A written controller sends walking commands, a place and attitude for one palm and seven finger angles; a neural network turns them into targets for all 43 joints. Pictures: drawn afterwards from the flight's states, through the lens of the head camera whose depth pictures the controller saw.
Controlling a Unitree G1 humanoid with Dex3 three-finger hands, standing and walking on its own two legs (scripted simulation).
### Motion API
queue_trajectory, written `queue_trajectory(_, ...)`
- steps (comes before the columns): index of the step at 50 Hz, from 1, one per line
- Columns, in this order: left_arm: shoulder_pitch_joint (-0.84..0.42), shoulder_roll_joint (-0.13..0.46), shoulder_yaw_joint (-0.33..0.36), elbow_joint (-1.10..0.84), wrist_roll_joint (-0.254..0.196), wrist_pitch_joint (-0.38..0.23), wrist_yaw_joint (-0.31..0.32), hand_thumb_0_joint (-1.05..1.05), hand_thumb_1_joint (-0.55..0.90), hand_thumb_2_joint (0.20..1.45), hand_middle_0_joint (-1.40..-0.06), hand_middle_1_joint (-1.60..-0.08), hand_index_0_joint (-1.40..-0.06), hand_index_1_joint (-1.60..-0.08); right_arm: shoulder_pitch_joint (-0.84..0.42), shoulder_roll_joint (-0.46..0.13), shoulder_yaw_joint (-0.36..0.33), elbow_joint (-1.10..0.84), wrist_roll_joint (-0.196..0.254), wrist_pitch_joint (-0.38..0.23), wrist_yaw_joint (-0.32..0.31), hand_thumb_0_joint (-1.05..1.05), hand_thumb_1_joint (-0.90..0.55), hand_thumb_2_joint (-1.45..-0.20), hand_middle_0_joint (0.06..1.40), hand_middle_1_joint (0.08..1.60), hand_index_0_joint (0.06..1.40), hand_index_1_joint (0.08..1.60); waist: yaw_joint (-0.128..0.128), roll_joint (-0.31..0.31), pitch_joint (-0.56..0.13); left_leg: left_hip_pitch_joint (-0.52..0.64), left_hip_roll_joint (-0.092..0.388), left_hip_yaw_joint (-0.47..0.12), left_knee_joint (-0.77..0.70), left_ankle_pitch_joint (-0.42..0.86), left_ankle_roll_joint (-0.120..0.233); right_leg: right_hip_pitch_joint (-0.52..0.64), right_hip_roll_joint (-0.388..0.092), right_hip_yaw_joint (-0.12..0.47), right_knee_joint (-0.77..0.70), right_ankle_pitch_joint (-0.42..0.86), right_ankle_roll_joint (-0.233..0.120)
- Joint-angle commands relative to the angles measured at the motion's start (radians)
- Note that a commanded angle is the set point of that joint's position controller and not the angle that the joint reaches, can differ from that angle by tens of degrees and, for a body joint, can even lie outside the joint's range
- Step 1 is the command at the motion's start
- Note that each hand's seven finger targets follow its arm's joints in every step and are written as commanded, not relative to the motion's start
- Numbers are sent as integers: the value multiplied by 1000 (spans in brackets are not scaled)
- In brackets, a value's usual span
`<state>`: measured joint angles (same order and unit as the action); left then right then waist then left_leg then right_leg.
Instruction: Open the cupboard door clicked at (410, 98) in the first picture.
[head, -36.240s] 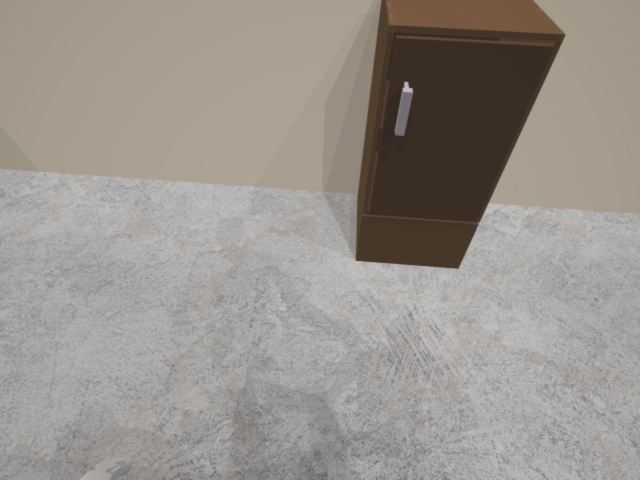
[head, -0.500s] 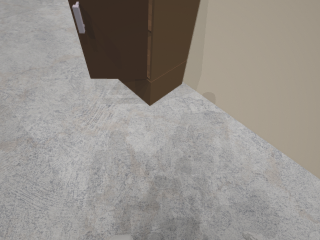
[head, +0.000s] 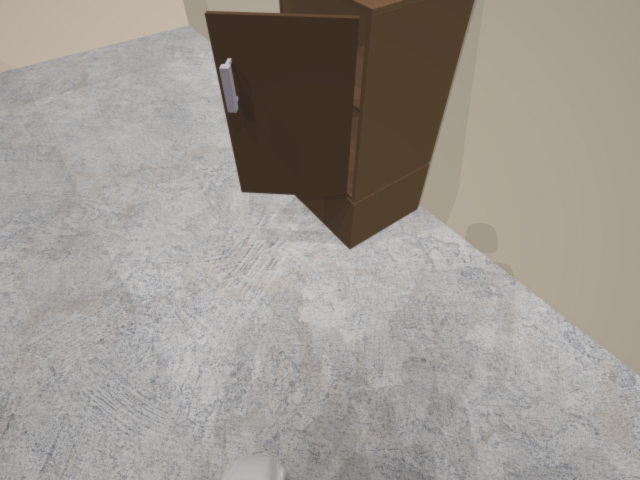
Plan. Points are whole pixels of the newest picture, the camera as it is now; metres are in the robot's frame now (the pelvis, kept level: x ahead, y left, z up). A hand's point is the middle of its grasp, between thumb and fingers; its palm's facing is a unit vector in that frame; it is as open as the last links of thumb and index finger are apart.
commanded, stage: take the last steps up to it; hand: left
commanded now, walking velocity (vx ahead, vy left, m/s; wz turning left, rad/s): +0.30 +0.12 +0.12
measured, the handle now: (230, 85) +1.06 +0.32 -0.06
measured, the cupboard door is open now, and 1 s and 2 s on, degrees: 49 49 49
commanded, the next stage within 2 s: come to a stop and stand still in 1.12 s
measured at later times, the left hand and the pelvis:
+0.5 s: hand (169, 396) +0.26 +0.26 -0.16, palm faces +0.03 -0.98 -0.21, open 7.4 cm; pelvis +0.16 +0.07 +0.00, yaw +1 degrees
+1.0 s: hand (186, 384) +0.29 +0.25 -0.18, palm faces +0.13 -0.98 -0.16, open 7.3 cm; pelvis +0.36 +0.08 +0.00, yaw +2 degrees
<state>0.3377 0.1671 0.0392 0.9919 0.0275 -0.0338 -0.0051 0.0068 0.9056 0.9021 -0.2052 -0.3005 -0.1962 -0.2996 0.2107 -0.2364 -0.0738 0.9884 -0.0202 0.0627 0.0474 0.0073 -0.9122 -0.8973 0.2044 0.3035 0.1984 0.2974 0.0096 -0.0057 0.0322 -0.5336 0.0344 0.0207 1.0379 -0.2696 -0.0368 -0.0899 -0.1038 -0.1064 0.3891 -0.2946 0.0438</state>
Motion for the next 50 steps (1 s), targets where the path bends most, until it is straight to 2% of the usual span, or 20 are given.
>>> queue_trajectory(1, 57, 212, 56, -11, 0, -35, 14, 0, 900, 900, -200, -300, -200, -300, -166, -5, 8, -123, 4, -56, 11, 0, -900, -900, 200, 300, 200, 300, 51, -143, 51, -62, 20, 54, -239, 8, -13, 41, -237, 100, -188, 136, -133)
queue_trajectory(4, 55, 230, 61, 9, 6, -29, 11, 0, 900, 900, -200, -300, -200, -300, -148, 6, 15, -122, 6, -77, 12, 0, -900, -900, 200, 300, 200, 300, 49, -199, 25, 84, -9, 87, -407, -21, 10, 15, -242, 66, -115, 195, -119)
queue_trajectory(6, 23, 226, 61, 12, -1, -24, 7, 0, 900, 900, -200, -300, -200, -300, -14, -22, 13, -77, 0, -94, 0, 0, -900, -900, 200, 300, 200, 300, -18, -158, -23, 311, -55, 137, -545, 43, 25, -62, -195, 11, 16, 236, -87)
queue_trajectory(7, 31, 195, 53, 9, -3, -21, 0, 0, 900, 900, -200, -300, -200, -300, 117, -84, -1, -34, -4, -103, -12, 0, -900, -900, 200, 300, 200, 300, -70, -18, -102, 514, -32, 103, -580, 28, 44, -138, -147, -39, 232, 268, -62)
queue_trajectory(8, 57, 122, 40, -11, -12, -16, -7, 0, 900, 900, -200, -300, -200, -300, 266, -208, -35, -5, -16, -112, -28, 0, -900, -900, 200, 300, 200, 300, -120, 263, -212, 727, 224, -252, -601, 19, 132, -385, -10, -104, 533, -79, -8)
queue_trajectory(9, -24, 95, 25, -58, -10, -12, -2, 0, 900, 900, -200, -300, -200, -300, 368, -252, -43, 17, -13, -103, -51, 0, -900, -900, 200, 300, 200, 300, -158, 338, -217, 731, 341, -446, -742, 41, 213, -526, 49, -19, 756, -336, -15)
queue_trajectory(10, -91, 94, 25, -80, -13, -11, 0, 0, 900, 900, -200, -300, -200, -300, 329, -243, -38, 17, -13, -95, -63, 0, -900, -900, 200, 300, 200, 300, -138, 235, -138, 669, 373, -433, -767, 40, 254, -592, 5, 56, 867, -303, -44)
queue_trajectory(11, -125, 86, 23, -73, -9, -15, 2, 0, 900, 900, -200, -300, -200, -300, 258, -195, -21, 6, -13, -105, -62, 0, -900, -900, 200, 300, 200, 300, -111, 167, -87, 545, 340, -376, -769, 7, 252, -597, -20, 68, 907, -235, -54)
queue_trajectory(14, -75, 74, 25, -25, -2, 9, -15, 0, 900, 900, -200, -300, -200, -300, 111, -91, 12, -19, -12, -122, -68, 0, -900, -900, 200, 300, 200, 300, -24, 170, 22, 302, 257, -196, -843, -34, 187, -494, -57, 82, 824, -60, -41)
queue_trajectory(17, -78, 63, 23, -29, -6, 17, -18, 0, 900, 900, -200, -300, -200, -300, 125, -76, 17, 3, -7, -139, -69, 0, -900, -900, 200, 300, 200, 300, -1, 105, 14, 326, 242, -122, -868, 83, 205, -469, -44, 73, 684, 0, -37)
queue_trajectory(23, -189, 64, 21, -78, -7, 13, -21, 0, 900, 900, -200, -300, -200, -300, 151, -73, 12, 36, -11, -136, -63, 0, -900, -900, 200, 300, 200, 300, -10, 46, 42, 364, 249, -81, -872, 115, 231, -380, -9, 43, 366, 44, -36)
queue_trajectory(27, -125, 86, 35, -61, -3, 5, -21, 0, 900, 900, -200, -300, -200, -300, 140, -74, 14, 52, -11, -124, -61, 0, -900, -900, 200, 300, 200, 300, 30, 21, 24, 301, 198, -21, -718, 73, 174, -135, 39, 5, 182, 97, -47)
queue_trajectory(28, -35, 121, 44, -33, 0, -5, -17, 0, 900, 900, -200, -300, -200, -300, 139, -57, 18, 56, -6, -124, -57, 0, -900, -900, 200, 300, 200, 300, 68, -46, -2, 236, 130, 25, -570, 58, 138, 10, 37, 43, 112, 90, -65)
queue_trajectory(29, 82, 197, 63, 2, 6, -20, -10, 0, 900, 900, -200, -300, -200, -300, 143, -20, 22, 43, 5, -125, -52, 0, -900, -900, 200, 300, 200, 300, 108, -215, -58, 62, 17, 114, -305, -76, 84, 201, -143, 300, 7, 21, -137)
queue_trajectory(30, 160, 278, 76, 17, -7, -19, -3, 0, 900, 900, -200, -300, -200, -300, 136, -15, 23, 13, 9, -119, -46, 0, -900, -900, 200, 300, 200, 300, 120, -353, -85, -84, -47, 114, -27, -371, 56, 251, -349, 590, -165, -76, -243)
queue_trajectory(31, 133, 249, 71, 7, -15, -17, 7, 0, 900, 900, -200, -300, -200, -300, 80, -49, 13, 2, 3, -117, -43, 0, -900, -900, 200, 300, 200, 300, 117, -211, -21, -143, 3, 10, 95, -303, 59, 188, -348, 601, -205, -143, -280)
queue_trajectory(33, 19, 160, 47, -17, -17, -26, 18, 0, 900, 900, -200, -300, -200, -300, 34, -26, 10, 16, 3, -115, -46, 0, -900, -900, 200, 300, 200, 300, 52, -114, 40, -134, 61, -38, 123, -122, 44, 52, -290, 445, -193, 59, -234)
queue_trajectory(36, -4, 100, 28, -8, -18, -51, 14, 0, 900, 900, -200, -300, -200, -300, 87, 30, 23, 45, -4, -96, -38, 0, -900, -900, 200, 300, 200, 300, 1, -85, -29, -21, 76, -3, 5, -19, 11, 0, -195, 200, -182, 352, -198)
queue_trajectory(47, 78, 146, 25, 92, -8, -52, 11, 0, 900, 900, -200, -300, -200, -300, -120, 31, 23, -38, 0, -101, -14, 0, -900, -900, 200, 300, 200, 300, 34, -128, 50, 26, 30, 71, -388, 57, 19, 45, -200, 138, -161, 378, -197)
queue_trajectory(50, 51, 150, 26, 97, -10, -43, 12, 0, 900, 900, -200, -300, -200, -300, -37, 7, 20, -11, -3, -111, -23, 0, -900, -900, 200, 300, 200, 300, -29, -116, 65, 252, -17, 107, -512, 107, 41, -70, -163, 88, -53, 395, -158)
